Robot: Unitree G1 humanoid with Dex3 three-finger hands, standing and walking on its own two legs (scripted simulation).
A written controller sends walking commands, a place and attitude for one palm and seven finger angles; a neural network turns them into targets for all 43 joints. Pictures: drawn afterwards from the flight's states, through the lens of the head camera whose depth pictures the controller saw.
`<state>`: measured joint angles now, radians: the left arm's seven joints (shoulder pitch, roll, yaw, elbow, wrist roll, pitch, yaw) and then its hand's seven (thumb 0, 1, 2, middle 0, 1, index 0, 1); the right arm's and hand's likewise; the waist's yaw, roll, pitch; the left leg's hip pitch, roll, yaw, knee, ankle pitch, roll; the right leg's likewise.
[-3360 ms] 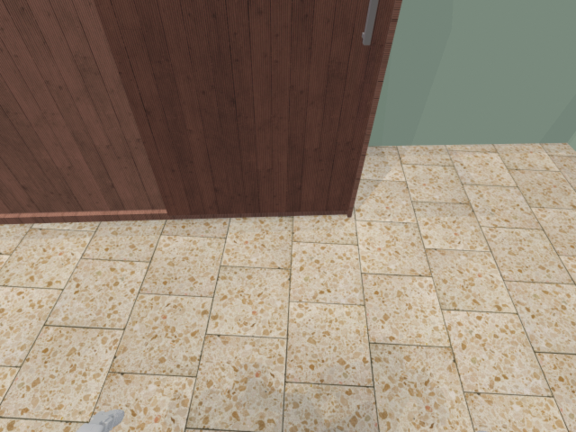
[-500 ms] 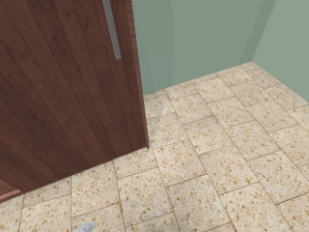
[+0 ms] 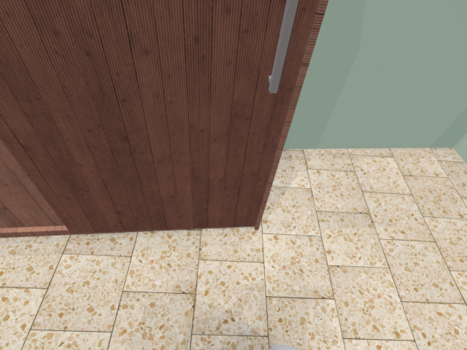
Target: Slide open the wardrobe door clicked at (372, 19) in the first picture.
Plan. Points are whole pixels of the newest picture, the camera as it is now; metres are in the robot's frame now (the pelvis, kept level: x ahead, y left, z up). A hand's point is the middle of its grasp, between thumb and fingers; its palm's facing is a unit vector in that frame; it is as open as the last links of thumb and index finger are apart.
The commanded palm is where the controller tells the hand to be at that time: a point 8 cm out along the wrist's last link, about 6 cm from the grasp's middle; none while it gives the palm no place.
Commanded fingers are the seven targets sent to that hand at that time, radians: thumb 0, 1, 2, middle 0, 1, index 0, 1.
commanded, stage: turn to face it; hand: right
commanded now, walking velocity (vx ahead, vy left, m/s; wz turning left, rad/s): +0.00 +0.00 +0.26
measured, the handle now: (281, 39) +0.72 -0.06 +0.19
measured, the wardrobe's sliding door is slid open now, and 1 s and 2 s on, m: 0.00 0.00 0.00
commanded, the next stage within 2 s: take the last steps up to it in 0.06 s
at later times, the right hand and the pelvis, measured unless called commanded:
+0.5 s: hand out of the picture +0.13 -0.20 -0.16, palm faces -0.10 +0.98 -0.15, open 7.4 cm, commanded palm none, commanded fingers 0.00 -0.90 -0.90 0.20 0.30 0.20 0.30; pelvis +0.05 -0.03 +0.02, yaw +6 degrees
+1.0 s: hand (305, 347) +0.17 -0.14 -0.16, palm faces -0.02 +0.99 -0.17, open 7.3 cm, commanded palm none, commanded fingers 0.00 -0.90 -0.90 0.20 0.30 0.20 0.30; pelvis +0.18 +0.02 +0.01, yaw +4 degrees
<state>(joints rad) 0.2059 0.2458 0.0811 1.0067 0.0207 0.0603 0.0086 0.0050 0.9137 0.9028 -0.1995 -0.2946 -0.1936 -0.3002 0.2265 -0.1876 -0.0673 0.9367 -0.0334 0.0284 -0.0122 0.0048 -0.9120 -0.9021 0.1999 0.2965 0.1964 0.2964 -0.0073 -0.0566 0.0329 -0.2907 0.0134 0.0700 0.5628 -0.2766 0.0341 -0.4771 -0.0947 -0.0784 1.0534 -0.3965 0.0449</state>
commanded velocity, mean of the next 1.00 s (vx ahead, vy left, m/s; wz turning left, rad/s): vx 0.21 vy -0.02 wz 0.05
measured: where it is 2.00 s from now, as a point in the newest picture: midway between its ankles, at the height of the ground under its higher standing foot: outside the picture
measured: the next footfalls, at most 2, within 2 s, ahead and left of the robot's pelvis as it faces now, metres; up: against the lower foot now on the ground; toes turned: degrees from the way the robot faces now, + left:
right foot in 0.22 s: +0.05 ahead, -0.13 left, +0.00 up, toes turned -1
left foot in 0.68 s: +0.17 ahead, +0.12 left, +0.00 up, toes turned +14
